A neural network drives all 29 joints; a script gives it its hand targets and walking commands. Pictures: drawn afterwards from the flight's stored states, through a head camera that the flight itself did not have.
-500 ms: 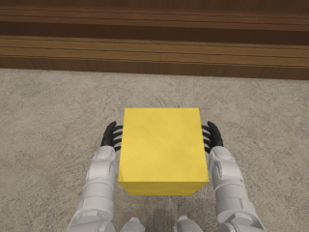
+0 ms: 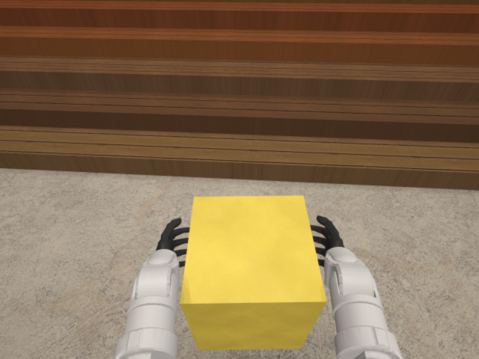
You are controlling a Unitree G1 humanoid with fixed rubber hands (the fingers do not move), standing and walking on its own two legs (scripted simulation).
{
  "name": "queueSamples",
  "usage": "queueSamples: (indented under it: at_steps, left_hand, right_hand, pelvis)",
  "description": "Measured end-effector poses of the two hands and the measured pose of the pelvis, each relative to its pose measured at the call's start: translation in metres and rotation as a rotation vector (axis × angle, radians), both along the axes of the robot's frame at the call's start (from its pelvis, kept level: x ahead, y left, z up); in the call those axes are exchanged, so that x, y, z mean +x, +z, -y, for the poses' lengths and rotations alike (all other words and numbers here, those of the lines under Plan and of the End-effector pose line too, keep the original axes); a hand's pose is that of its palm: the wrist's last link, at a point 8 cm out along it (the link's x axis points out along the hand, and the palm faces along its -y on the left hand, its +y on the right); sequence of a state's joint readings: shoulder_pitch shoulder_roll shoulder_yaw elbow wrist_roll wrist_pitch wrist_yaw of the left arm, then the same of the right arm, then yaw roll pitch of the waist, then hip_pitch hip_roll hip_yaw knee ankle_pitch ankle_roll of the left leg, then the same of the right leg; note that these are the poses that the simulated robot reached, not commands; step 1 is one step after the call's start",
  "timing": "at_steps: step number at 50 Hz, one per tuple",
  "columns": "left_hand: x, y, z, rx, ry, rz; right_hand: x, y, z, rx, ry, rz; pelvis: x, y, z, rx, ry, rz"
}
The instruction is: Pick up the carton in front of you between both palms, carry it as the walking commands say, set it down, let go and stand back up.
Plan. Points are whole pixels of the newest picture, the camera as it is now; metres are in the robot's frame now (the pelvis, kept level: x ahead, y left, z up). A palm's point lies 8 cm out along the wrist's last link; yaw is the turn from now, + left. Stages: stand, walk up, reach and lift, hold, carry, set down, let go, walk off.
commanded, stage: reach and lift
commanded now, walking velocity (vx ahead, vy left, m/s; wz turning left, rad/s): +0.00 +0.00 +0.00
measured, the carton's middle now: (249, 275) +0.29 +0.00 -0.05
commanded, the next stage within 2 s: hold in 0.86 s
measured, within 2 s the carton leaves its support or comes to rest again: neither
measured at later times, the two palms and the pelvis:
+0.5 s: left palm (166, 251) +0.30 +0.15 +0.03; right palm (334, 249) +0.30 -0.15 +0.03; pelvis +0.00 +0.00 +0.00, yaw +0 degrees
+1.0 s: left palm (163, 246) +0.29 +0.15 +0.05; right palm (337, 244) +0.29 -0.15 +0.06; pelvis +0.01 +0.00 +0.01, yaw +0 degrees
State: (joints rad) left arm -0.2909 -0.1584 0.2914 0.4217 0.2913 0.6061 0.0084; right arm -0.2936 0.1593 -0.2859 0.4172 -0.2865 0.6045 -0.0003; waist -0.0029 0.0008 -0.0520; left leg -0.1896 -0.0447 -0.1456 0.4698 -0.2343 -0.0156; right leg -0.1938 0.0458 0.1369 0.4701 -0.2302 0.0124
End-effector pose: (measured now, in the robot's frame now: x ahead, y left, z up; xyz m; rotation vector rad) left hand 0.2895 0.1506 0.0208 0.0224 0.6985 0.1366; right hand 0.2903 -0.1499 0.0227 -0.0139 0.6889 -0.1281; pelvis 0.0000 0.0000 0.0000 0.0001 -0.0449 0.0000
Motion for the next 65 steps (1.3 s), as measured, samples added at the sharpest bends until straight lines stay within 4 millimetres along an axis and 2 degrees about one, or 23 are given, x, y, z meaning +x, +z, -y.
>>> queueSamples:
  at_steps: [11, 39, 45, 52, 65]
  left_hand:
    - [0.003, 0.005, -0.001, -0.007, 0.001, 0.018]
    - [0.008, 0.018, 0.0, 0.018, -0.016, 0.014]
    - [0.006, 0.022, 0.0, 0.016, -0.015, 0.022]
    - [0.002, 0.036, 0.0, 0.012, -0.012, 0.048]
    - [-0.003, 0.034, 0.0, 0.004, -0.006, 0.029]
  right_hand:
    - [0.001, 0.005, -0.001, 0.004, -0.01, 0.018]
    - [0.007, 0.018, 0.0, -0.017, 0.009, 0.014]
    - [0.005, 0.022, 0.0, -0.016, 0.008, 0.022]
    - [0.001, 0.036, 0.0, -0.014, 0.006, 0.048]
    - [-0.003, 0.034, 0.0, -0.006, 0.001, 0.029]
  pelvis:
    - [-0.008, -0.001, -0.001, 0.0, -0.002, 0.011]
    - [0.011, 0.006, -0.002, 0.001, -0.003, 0.033]
    - [0.011, 0.006, -0.001, 0.001, -0.004, 0.042]
    - [0.009, 0.007, -0.001, 0.0, -0.003, 0.062]
    - [-0.002, 0.006, -0.001, 0.0, -0.003, 0.079]
